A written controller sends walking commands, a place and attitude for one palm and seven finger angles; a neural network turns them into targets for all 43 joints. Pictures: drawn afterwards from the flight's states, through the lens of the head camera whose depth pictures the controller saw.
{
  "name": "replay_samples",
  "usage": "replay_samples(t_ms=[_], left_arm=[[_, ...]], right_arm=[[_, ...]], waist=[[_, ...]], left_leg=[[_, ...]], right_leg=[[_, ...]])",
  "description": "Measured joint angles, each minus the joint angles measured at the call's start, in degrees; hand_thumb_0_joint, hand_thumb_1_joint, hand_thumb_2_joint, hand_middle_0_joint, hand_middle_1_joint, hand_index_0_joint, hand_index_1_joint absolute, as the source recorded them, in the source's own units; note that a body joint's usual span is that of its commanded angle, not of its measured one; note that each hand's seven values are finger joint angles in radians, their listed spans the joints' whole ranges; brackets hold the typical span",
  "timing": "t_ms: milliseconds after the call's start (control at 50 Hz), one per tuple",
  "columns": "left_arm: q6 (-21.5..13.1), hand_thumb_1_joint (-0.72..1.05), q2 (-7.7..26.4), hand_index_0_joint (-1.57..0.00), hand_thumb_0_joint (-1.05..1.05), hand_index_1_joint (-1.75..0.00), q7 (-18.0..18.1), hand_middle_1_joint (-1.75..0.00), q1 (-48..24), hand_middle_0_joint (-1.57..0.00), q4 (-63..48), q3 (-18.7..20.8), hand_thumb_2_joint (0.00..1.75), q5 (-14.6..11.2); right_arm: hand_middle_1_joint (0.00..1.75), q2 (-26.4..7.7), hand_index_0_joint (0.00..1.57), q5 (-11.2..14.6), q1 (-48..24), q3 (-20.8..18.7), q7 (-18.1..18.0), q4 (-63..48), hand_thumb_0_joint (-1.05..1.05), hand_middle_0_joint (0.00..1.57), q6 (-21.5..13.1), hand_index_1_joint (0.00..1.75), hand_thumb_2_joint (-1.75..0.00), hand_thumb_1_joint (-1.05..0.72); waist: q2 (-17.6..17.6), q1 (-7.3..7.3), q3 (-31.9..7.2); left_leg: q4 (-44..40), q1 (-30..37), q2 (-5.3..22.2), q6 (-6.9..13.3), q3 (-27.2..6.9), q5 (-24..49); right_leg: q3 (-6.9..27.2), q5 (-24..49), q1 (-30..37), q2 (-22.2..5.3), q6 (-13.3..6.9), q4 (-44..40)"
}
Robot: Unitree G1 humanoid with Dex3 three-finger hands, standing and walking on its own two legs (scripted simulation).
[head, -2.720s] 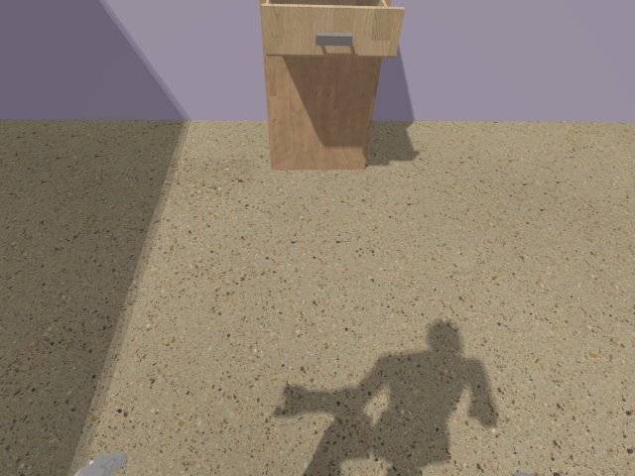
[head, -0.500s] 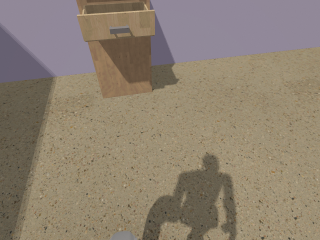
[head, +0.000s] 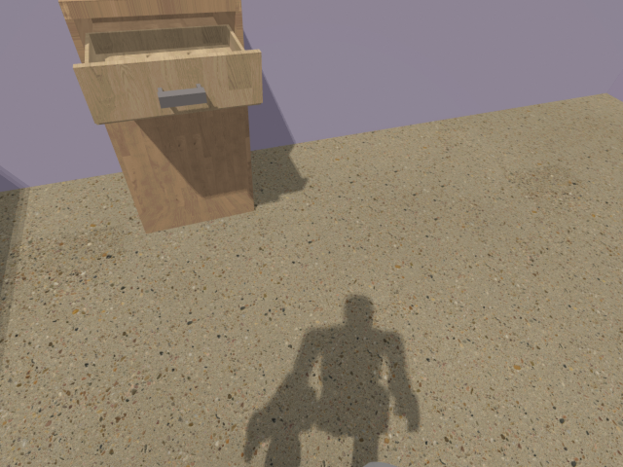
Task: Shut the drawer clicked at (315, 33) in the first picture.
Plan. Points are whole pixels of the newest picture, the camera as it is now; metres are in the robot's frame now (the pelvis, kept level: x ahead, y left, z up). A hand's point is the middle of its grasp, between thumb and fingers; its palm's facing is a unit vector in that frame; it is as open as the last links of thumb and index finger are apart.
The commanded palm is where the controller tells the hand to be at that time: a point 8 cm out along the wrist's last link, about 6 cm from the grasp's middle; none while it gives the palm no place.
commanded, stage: walk to a spot facing it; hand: left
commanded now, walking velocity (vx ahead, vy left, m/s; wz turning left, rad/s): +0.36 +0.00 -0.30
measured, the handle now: (181, 93) +0.91 +0.39 +0.01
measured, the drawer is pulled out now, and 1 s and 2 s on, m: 0.30 0.30 0.30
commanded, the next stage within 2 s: turn to face it in 0.80 s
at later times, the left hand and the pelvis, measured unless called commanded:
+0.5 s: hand (268, 356) +0.33 +0.09 -0.17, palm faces -0.10 -0.98 -0.19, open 7.3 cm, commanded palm none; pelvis +0.21 -0.07 -0.01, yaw -8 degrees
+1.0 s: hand (249, 358) +0.34 +0.13 -0.19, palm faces +0.00 -0.99 -0.13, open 7.4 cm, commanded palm none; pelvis +0.41 -0.03 -0.01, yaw -6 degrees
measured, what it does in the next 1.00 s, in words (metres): walks ahead: right foot, then left foot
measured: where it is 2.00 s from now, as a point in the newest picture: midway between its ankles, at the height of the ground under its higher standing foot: (329, 409)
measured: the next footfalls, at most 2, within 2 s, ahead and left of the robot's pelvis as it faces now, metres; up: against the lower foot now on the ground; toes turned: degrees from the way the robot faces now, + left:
right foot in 0.38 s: +0.30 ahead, -0.15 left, +0.00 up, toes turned -16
left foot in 0.92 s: +0.51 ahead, +0.05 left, +0.00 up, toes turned +3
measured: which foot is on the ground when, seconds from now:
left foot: down 0.00-0.38, up 0.40-0.90, down 0.92-1.00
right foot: up 0.00-0.36, down 0.38-0.92, up 0.94-1.00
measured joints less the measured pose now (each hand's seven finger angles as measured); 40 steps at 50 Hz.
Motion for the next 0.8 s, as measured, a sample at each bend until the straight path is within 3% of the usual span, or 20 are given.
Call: replay_samples(t_ms=[100,180,260,340,380,400,440,500,560,640,800], left_arm=[[0.9,0.92,0.4,-0.19,0.0,-0.3,-0.6,-0.29,-4.6,-0.2,-3.5,0.5,0.9,0.2],[1.6,0.92,-0.2,-0.19,0.0,-0.3,-1.1,-0.29,-7.6,-0.2,-4.4,0.2,0.9,0.2],[2.1,0.92,-1.0,-0.19,0.0,-0.3,-1.4,-0.29,-10.2,-0.2,-4.4,-0.4,0.9,0.0],[1.3,0.91,-1.7,-0.19,0.01,-0.3,-1.5,-0.29,-12.4,-0.2,-4.9,-1.0,0.9,-0.1],[-0.4,0.91,-1.7,-0.2,0.0,-0.3,-1.5,-0.3,-12.8,-0.2,-5.4,-1.1,0.9,0.1],[-1.3,0.91,-1.8,-0.2,0.0,-0.3,-1.3,-0.3,-12.9,-0.2,-5.5,-1.0,0.9,0.0],[-2.3,0.91,-1.9,-0.2,0.0,-0.3,-0.8,-0.3,-12.6,-0.2,-5.4,-1.0,0.9,-0.7],[-2.8,0.92,-2.0,-0.2,-0.01,-0.3,0.4,-0.3,-10.3,-0.2,-4.5,-0.4,0.9,-1.6],[-3.1,0.95,-0.9,-0.2,-0.02,-0.3,1.2,-0.3,-7.8,-0.21,-3.3,-0.3,0.9,-1.2],[-2.9,0.94,-0.8,-0.2,-0.02,-0.3,1.0,-0.3,-4.0,-0.2,-1.1,-0.8,0.9,-0.7],[-3.3,0.92,-2.1,-0.2,0.0,-0.3,0.6,-0.3,2.4,-0.2,1.7,-2.1,0.9,-0.5]], right_arm=[[0.29,-1.0,0.2,-0.1,6.0,0.4,0.2,3.3,-0.01,0.2,0.5,0.3,-0.9,-0.95],[0.29,-0.5,0.2,-0.1,9.8,0.9,0.3,5.0,0.0,0.19,0.8,0.3,-0.9,-0.93],[0.29,0.4,0.2,-0.5,12.7,1.4,0.5,6.0,0.0,0.19,1.0,0.3,-0.9,-0.92],[0.29,1.3,0.2,-0.8,15.2,1.7,0.7,7.2,0.01,0.2,1.6,0.3,-0.9,-0.91],[0.29,2.0,0.2,-0.5,16.3,1.9,1.0,8.3,0.01,0.2,2.2,0.3,-0.9,-0.91],[0.29,2.3,0.2,-0.1,15.9,2.0,1.2,8.7,0.01,0.2,2.8,0.3,-0.9,-0.91],[0.29,2.6,0.2,0.3,13.9,2.0,1.5,8.7,0.01,0.2,3.7,0.3,-0.9,-0.91],[0.29,2.2,0.2,0.2,10.0,1.3,1.4,7.2,0.01,0.2,4.1,0.3,-0.9,-0.91],[0.29,1.2,0.2,-0.3,5.7,0.7,1.3,4.3,0.01,0.2,4.2,0.3,-0.9,-0.91],[0.29,-0.7,0.2,-0.7,0.8,-0.3,1.2,1.3,0.02,0.19,4.5,0.3,-0.9,-0.93],[0.29,-2.9,0.2,-0.5,-4.8,-0.3,2.7,-0.9,0.01,0.19,4.7,0.3,-0.9,-0.93]], waist=[[-0.3,-0.23,-0.9],[0.3,-1.44,-0.1],[1.2,-3.6,1.3],[2.6,-5.26,2.6],[2.9,-4.87,2.9],[3.0,-4.46,3.2],[2.7,-4.05,4.0],[2.8,-3.29,3.1],[3.5,-2.97,1.4],[4.1,-2.53,-0.7],[3.0,0.69,-0.9]], left_leg=[[-6.4,6.3,-1.3,-0.2,2.1,-0.4],[-9.1,10.8,-1.6,-1.1,3.5,-2.0],[-9.6,14.4,-0.8,-2.7,5.0,-4.8],[-6.4,16.6,1.5,-5.3,6.4,-9.7],[2.5,14.7,4.1,-5.9,6.3,-13.4],[12.1,11.1,5.2,-5.5,4.1,-14.4],[31.5,2.7,4.8,-4.2,-2.4,-14.1],[43.2,-7.8,4.9,-3.5,-6.8,-8.0],[40.9,-15.1,6.2,-3.9,-8.2,-3.4],[33.4,-20.1,7.1,-4.7,-8.5,1.3],[16.7,-18.5,6.0,-4.7,-7.8,4.1]], right_leg=[[0.0,7.6,-7.1,-2.6,1.5,-6.9],[-1.1,10.8,-7.3,-3.6,2.0,-16.2],[-3.3,9.4,-4.6,-3.0,1.2,-25.8],[-5.7,5.2,0.2,-0.6,-0.9,-33.0],[-6.8,6.9,3.7,1.1,-2.7,-36.4],[-6.9,6.5,3.4,1.6,-3.4,-34.4],[-7.2,3.9,4.9,2.3,-4.1,-32.8],[-7.3,3.6,9.7,3.8,-3.6,-37.3],[-7.4,4.5,13.7,5.1,-3.9,-42.7],[-7.3,4.4,18.0,5.9,-3.6,-47.4],[-7.9,0.9,25.3,5.7,-1.5,-51.3]])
